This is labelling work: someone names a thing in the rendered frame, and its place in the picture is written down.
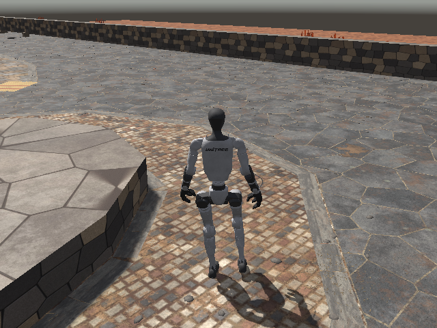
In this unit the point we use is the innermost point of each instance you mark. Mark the right robot hand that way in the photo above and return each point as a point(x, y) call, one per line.
point(257, 197)

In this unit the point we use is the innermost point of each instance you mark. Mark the left robot forearm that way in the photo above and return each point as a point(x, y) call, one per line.
point(186, 180)

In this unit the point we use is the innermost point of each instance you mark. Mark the robot left upper arm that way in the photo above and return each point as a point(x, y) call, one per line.
point(192, 156)

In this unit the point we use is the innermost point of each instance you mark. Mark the right robot forearm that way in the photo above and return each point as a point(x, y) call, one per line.
point(252, 182)

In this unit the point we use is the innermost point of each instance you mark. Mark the left robot thigh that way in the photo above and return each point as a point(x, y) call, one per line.
point(205, 209)

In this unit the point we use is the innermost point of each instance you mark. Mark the left robot hand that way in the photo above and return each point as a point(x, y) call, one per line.
point(189, 192)

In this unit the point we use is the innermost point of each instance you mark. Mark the humanoid robot torso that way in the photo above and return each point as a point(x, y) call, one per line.
point(217, 165)

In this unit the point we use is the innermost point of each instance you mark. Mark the robot right upper arm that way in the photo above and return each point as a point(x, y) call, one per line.
point(242, 155)

